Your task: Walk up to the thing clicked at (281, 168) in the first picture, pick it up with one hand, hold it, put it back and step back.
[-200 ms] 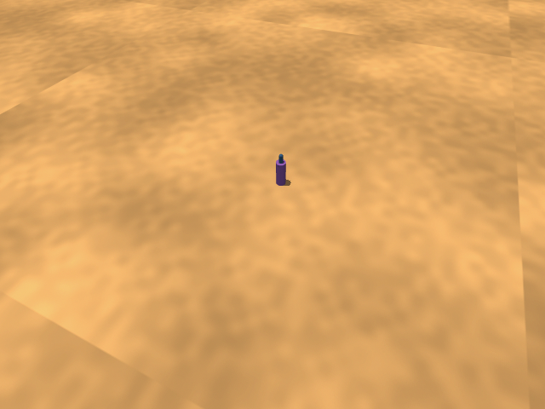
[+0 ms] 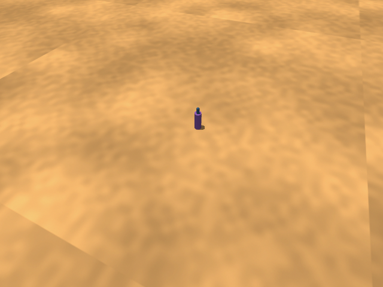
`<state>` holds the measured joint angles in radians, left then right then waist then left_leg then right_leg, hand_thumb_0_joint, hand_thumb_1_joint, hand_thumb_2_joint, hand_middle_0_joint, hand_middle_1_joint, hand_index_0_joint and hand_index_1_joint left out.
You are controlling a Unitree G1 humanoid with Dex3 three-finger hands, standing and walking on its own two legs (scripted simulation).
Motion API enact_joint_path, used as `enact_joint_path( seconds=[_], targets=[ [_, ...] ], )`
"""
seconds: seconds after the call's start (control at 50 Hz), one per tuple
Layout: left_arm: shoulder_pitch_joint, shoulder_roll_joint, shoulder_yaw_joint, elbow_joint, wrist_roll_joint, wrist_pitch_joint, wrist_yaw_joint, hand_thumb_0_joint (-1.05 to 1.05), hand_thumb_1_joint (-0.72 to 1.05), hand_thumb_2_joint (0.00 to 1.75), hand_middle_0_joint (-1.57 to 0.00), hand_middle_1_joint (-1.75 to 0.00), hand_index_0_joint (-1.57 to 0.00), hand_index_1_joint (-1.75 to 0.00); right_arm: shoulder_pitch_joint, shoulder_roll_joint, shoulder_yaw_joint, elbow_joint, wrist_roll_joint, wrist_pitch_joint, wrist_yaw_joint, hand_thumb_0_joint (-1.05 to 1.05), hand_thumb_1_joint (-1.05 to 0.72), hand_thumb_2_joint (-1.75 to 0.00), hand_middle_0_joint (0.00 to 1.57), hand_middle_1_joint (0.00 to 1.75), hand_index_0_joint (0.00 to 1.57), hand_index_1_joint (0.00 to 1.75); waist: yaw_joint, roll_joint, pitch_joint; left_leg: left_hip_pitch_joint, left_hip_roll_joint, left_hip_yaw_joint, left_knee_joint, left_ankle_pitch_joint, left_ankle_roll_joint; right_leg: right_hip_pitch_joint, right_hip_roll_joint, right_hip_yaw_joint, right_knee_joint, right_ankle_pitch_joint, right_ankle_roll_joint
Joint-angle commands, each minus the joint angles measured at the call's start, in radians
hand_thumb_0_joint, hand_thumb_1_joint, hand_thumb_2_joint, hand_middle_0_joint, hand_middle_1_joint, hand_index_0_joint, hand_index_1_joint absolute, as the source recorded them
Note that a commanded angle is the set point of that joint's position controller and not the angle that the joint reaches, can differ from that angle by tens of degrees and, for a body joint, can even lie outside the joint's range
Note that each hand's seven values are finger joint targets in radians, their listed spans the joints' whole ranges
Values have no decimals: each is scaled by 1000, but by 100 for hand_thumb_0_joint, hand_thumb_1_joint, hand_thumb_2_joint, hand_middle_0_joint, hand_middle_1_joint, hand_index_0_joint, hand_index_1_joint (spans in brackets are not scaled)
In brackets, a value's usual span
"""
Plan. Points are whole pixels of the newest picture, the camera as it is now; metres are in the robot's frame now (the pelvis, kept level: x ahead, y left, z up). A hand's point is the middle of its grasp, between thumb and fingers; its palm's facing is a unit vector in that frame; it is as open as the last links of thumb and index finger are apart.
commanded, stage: stand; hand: left
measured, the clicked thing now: (197, 117) +1.37 +0.00 -0.68
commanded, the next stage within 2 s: walk up in 0.92 s
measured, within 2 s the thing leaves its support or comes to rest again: neither
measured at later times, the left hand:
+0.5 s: hand out of the picture +0.07 +0.25 -0.16, palm faces -0.02 -0.94 -0.33, open 7.4 cm
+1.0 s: hand out of the picture +0.08 +0.25 -0.15, palm faces -0.03 -0.94 -0.33, open 7.4 cm
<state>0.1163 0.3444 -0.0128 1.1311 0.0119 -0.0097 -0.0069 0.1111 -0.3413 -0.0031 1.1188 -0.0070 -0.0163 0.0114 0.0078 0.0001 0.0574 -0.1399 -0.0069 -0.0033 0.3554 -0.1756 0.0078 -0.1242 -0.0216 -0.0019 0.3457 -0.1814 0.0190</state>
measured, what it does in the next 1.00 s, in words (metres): stands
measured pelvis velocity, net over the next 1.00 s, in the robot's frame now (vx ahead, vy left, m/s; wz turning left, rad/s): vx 0.02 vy -0.01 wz -0.02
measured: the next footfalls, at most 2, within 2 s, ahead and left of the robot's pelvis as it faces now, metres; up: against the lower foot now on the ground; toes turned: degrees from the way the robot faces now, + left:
right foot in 1.24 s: +0.20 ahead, -0.21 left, +0.00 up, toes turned -7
left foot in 1.70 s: +0.41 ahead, +0.06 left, +0.00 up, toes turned +1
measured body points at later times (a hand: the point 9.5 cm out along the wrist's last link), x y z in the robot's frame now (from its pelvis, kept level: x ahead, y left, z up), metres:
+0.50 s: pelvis +0.01 +0.00 +0.00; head +0.02 +0.00 +0.45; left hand +0.08 +0.30 -0.13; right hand +0.09 -0.30 -0.13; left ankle +0.01 +0.11 -0.75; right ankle +0.01 -0.13 -0.75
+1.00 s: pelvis +0.02 -0.01 +0.00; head +0.02 -0.01 +0.45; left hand +0.08 +0.30 -0.13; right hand +0.10 -0.31 -0.13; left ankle +0.01 +0.11 -0.74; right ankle +0.00 -0.13 -0.74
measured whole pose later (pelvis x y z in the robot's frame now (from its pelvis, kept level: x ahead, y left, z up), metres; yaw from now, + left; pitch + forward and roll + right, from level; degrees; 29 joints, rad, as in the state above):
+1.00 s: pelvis +0.02 -0.01 +0.00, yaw -1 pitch -2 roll +1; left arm 0.17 0.36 0.03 1.08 0.03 0.00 -0.05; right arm 0.15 -0.35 -0.04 1.07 -0.03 -0.04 0.04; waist 0.01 -0.01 0.02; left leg -0.14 -0.01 0.01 0.40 -0.31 0.04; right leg -0.19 -0.02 0.01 0.53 -0.42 -0.02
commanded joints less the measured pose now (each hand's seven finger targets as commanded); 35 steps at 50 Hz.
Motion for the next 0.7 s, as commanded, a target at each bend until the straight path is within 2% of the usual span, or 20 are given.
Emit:
enact_joint_path(
  seconds=[0.0, 0.3, 0.42, 0.6, 0.68],
  targets=[
    [-47, 212, 42, -63, -2, -27, 15, 0, 90, 90, -20, -30, -20, -30, -39, -212, -36, -60, 0, -21, -16, 0, -90, -90, 20, 30, 20, 30, -6, 0, -88, 17, 130, -103, -63, 107, 22, 11, -108, 82, -51, 94, -41],
    [-34, 209, 44, -61, -1, -23, 15, 0, 90, 90, -20, -30, -20, -30, -27, -217, -34, -54, 0, -17, -18, 0, -90, -90, 20, 30, 20, 30, -7, -4, -67, -1, 125, -106, -75, 63, 22, 11, -110, 80, -67, 61, -40],
    [-40, 212, 45, -64, -2, -25, 16, 0, 90, 90, -20, -30, -20, -30, -35, -218, -34, -59, 2, -18, -18, 0, -90, -90, 20, 30, 20, 30, -8, -4, -100, 25, 130, -105, -53, 152, 24, 40, -115, 75, -56, 135, -40],
    [-35, 209, 47, -61, -3, -19, 15, 0, 90, 90, -20, -30, -20, -30, -31, -219, -31, -53, 1, -19, -20, 0, -90, -90, 20, 30, 20, 30, -2, 5, -71, 4, 126, -109, -74, 129, 16, 35, -111, 72, -62, 100, -41],
    [-44, 216, 50, -67, -1, -19, 16, 0, 90, 90, -20, -30, -20, -30, -31, -215, -31, -58, 0, -19, -21, 0, -90, -90, 20, 30, 20, 30, -6, -6, -93, 25, 129, -103, -64, 162, 18, 44, -115, 72, -56, 138, -42]
  ],
)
